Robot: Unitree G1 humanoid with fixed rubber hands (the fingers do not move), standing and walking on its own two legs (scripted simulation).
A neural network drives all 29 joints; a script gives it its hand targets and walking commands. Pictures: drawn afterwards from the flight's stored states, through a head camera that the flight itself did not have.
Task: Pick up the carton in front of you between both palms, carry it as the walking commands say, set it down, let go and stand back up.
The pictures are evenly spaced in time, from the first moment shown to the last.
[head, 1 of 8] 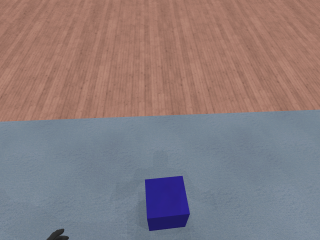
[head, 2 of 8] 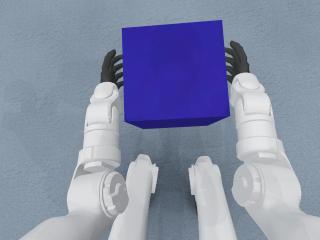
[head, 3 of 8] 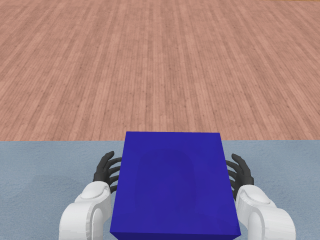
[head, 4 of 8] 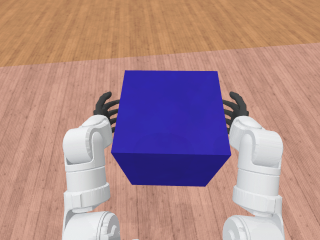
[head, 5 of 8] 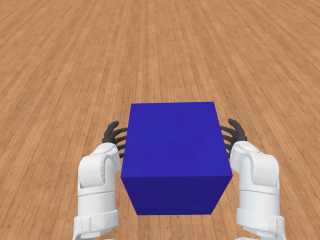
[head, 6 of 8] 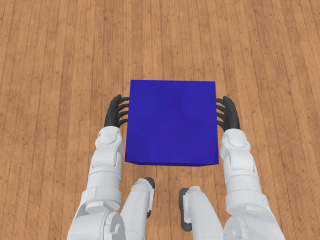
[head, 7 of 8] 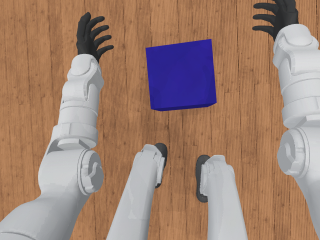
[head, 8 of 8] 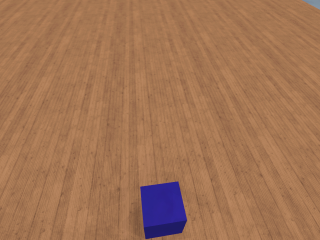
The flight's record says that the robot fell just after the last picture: no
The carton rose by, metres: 1.01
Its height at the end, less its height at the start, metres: +0.30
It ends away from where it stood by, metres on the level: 4.75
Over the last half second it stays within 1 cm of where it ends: yes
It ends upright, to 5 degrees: yes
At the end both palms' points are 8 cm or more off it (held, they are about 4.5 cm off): yes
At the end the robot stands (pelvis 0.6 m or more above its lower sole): yes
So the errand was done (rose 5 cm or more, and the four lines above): yes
